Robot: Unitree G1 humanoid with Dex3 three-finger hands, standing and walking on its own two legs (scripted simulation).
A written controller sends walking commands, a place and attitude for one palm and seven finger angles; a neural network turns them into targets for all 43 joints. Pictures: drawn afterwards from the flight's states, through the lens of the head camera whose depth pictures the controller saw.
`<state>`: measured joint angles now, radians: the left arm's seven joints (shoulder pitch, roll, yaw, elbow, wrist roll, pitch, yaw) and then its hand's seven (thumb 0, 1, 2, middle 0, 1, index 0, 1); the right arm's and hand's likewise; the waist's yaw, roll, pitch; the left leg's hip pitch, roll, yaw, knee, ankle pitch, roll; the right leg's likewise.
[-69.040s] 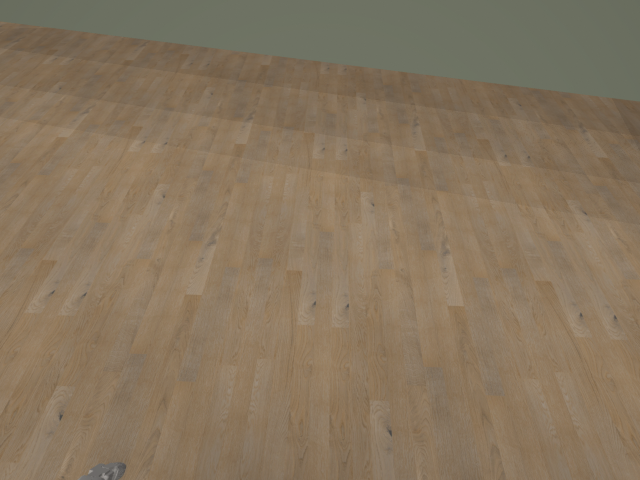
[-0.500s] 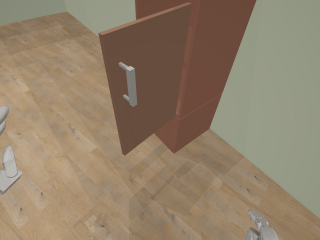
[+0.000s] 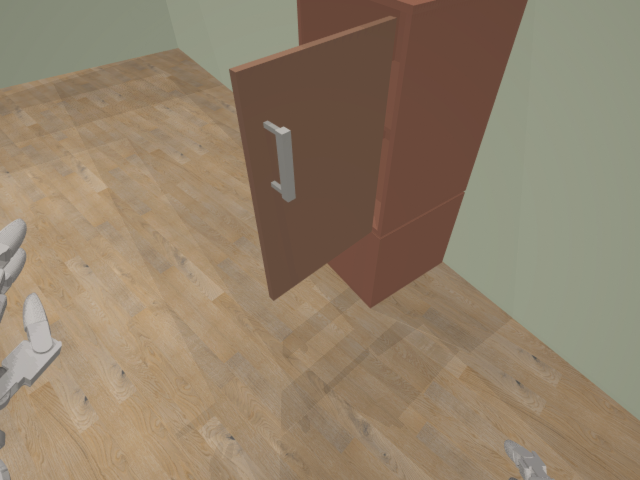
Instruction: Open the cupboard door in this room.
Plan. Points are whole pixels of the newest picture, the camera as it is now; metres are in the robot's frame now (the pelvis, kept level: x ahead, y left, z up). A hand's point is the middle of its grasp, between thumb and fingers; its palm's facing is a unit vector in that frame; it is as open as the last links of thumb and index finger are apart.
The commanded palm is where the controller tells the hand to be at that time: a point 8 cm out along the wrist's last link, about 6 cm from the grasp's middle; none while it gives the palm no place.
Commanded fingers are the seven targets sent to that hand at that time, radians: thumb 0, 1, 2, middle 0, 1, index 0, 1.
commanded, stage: stop stepping back and stand still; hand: left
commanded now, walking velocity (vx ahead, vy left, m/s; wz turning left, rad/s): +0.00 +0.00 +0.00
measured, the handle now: (279, 162) +0.63 +0.11 +0.07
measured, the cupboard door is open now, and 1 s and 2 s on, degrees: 97 97 97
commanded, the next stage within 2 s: let the arm hang, fingers relaxed in 0.72 s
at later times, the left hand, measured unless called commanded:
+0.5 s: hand out of the picture +0.19 +0.30 +0.16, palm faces +0.39 -0.79 -0.47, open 7.5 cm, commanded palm +0.13 +0.34 +0.18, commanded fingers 0.00 0.90 0.90 -0.20 -0.30 -0.20 -0.30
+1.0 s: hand out of the picture +0.13 +0.28 -0.09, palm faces +0.02 -0.91 -0.41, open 7.4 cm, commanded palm none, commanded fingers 0.00 0.90 0.90 -0.20 -0.30 -0.20 -0.30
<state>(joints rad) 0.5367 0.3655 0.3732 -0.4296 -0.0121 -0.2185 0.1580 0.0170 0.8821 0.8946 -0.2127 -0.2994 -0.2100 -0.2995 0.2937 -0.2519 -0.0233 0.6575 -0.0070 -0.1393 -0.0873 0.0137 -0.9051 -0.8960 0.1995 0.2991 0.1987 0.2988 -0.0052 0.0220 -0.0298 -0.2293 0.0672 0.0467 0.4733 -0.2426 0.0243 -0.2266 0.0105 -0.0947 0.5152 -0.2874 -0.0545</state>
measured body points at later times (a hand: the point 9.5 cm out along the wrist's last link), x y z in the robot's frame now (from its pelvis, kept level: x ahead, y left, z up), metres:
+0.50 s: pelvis -0.02 +0.04 +0.01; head -0.01 +0.05 +0.46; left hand +0.16 +0.34 +0.18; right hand +0.14 -0.18 -0.08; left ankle +0.01 +0.15 -0.74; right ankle -0.01 -0.08 -0.74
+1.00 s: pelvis -0.04 +0.05 -0.01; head -0.03 +0.02 +0.44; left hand +0.13 +0.33 -0.06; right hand +0.10 -0.22 -0.13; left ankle +0.01 +0.15 -0.74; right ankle -0.01 -0.08 -0.74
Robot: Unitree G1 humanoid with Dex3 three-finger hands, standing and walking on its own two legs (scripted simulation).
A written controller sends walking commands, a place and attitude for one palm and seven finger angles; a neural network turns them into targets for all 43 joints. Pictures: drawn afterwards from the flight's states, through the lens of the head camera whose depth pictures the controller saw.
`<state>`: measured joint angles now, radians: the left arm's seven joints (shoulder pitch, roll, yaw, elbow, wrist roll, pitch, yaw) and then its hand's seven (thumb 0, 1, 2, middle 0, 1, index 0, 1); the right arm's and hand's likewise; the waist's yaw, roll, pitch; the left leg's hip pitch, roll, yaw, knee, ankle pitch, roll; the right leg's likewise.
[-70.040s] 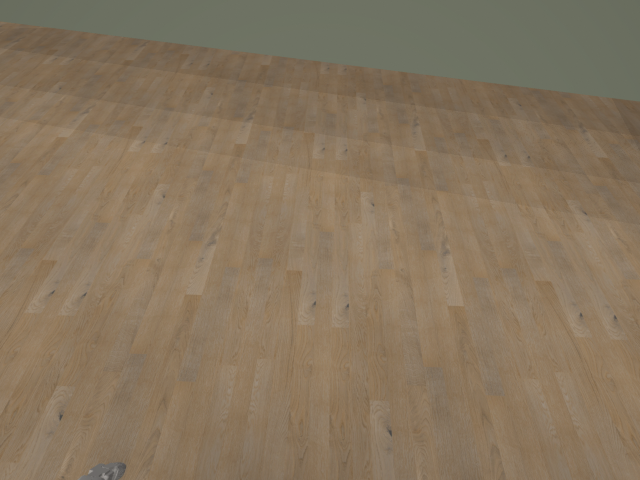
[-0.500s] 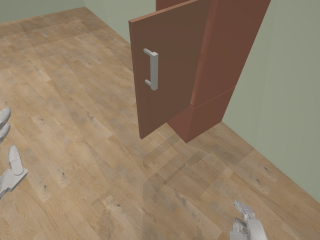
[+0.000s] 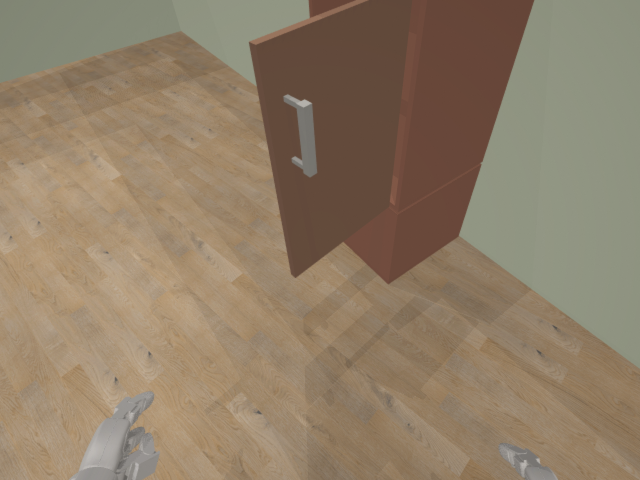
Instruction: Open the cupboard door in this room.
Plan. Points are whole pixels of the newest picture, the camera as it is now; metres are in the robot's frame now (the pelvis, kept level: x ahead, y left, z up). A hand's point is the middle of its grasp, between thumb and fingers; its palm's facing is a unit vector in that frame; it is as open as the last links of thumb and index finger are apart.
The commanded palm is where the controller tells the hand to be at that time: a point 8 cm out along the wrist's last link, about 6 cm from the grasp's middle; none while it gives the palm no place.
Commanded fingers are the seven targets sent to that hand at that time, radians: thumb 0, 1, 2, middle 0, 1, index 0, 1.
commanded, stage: let the arm hang, fingers relaxed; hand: left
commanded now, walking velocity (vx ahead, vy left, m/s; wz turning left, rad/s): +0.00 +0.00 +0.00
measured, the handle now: (300, 136) +0.67 +0.06 +0.08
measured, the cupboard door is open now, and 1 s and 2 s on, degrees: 97 97 97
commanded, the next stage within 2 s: look to check the result in 0.92 s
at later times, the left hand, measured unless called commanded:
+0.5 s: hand out of the picture -0.03 +0.18 -0.16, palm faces +0.04 -0.97 -0.25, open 7.4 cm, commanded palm none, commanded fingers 0.00 0.90 0.90 -0.20 -0.30 -0.20 -0.30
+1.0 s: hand out of the picture +0.04 +0.16 -0.16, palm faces +0.03 -0.97 -0.23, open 7.4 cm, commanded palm none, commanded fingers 0.00 0.90 0.90 -0.20 -0.30 -0.20 -0.30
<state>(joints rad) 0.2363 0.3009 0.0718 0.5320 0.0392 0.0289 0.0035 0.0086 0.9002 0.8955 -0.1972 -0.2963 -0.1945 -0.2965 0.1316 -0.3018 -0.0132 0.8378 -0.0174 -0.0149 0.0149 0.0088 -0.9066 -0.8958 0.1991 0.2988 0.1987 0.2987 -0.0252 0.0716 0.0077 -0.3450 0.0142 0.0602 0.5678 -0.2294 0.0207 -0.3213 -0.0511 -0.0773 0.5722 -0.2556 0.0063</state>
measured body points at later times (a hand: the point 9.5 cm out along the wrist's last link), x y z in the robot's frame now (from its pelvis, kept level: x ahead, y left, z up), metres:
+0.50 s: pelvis +0.00 -0.01 +0.01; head +0.02 -0.03 +0.46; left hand -0.03 +0.23 -0.14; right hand -0.02 -0.22 -0.16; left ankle +0.04 +0.11 -0.73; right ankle +0.03 -0.13 -0.73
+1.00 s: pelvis +0.02 -0.02 +0.01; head +0.03 -0.04 +0.46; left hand +0.04 +0.21 -0.14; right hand +0.01 -0.24 -0.16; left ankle +0.04 +0.11 -0.73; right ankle +0.03 -0.13 -0.73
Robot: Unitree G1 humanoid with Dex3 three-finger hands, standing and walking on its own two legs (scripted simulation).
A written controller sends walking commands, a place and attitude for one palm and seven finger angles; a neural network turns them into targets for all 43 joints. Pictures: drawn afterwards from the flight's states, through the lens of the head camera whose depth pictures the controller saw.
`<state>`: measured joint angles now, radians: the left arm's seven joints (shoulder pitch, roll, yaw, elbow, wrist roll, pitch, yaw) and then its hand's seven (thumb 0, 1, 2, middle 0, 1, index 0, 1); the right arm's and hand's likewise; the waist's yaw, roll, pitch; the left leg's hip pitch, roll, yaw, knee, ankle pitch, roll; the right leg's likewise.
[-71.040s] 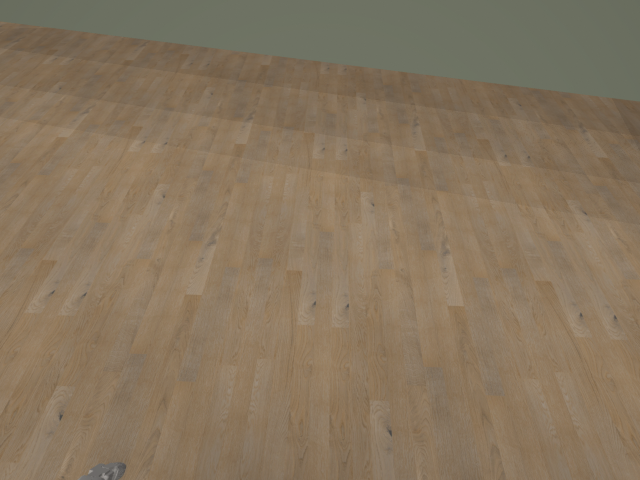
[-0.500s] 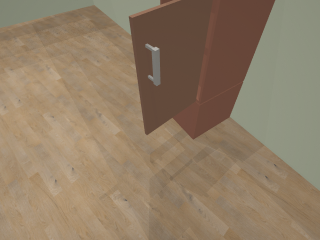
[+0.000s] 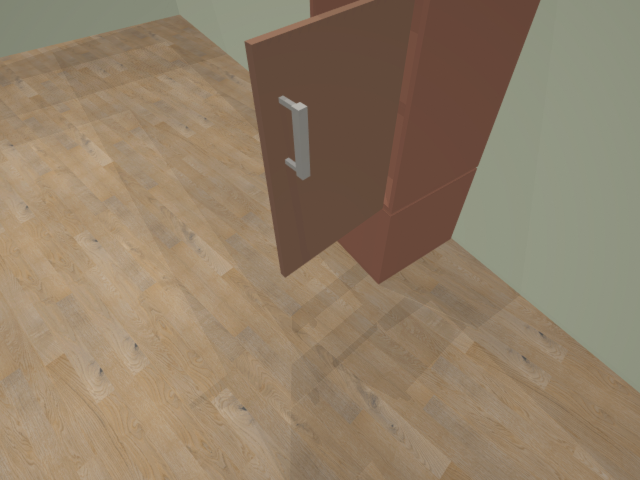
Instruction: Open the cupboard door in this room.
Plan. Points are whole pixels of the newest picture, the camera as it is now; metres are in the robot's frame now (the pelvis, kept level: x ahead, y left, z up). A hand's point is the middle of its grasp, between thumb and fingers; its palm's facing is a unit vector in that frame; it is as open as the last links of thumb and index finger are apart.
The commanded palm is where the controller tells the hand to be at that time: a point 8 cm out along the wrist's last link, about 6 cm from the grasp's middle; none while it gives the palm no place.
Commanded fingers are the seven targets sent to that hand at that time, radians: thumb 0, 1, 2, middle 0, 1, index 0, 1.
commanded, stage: look to check the result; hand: left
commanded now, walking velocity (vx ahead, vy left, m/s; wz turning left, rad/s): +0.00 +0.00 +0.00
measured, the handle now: (294, 139) +0.65 +0.08 +0.06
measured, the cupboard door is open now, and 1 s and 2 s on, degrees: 97 97 97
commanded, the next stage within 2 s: stand and wait in 0.48 s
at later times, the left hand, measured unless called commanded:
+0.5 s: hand out of the picture +0.04 +0.18 -0.17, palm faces +0.01 -0.97 -0.23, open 7.4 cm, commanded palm none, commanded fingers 0.00 0.90 0.90 -0.20 -0.30 -0.20 -0.30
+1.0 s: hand out of the picture +0.06 +0.19 -0.16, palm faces +0.00 -0.97 -0.26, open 7.4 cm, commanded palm none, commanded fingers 0.00 0.90 0.90 -0.20 -0.30 -0.20 -0.30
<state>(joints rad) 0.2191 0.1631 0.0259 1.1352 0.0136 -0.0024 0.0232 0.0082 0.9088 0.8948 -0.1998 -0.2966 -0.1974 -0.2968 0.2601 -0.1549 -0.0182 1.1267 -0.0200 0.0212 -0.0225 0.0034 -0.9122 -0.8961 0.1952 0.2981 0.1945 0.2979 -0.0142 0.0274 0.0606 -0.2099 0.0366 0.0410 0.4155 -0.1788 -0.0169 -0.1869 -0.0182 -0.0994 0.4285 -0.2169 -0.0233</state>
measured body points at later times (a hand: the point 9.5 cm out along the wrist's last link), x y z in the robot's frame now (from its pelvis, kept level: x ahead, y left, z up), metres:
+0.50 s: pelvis +0.02 -0.01 +0.00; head +0.04 -0.02 +0.45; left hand +0.04 +0.23 -0.15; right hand +0.04 -0.24 -0.16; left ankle +0.03 +0.13 -0.74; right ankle +0.01 -0.10 -0.74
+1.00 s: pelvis +0.03 -0.01 +0.00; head +0.05 -0.02 +0.45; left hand +0.06 +0.24 -0.14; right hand +0.05 -0.26 -0.16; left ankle +0.03 +0.13 -0.74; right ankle +0.01 -0.10 -0.74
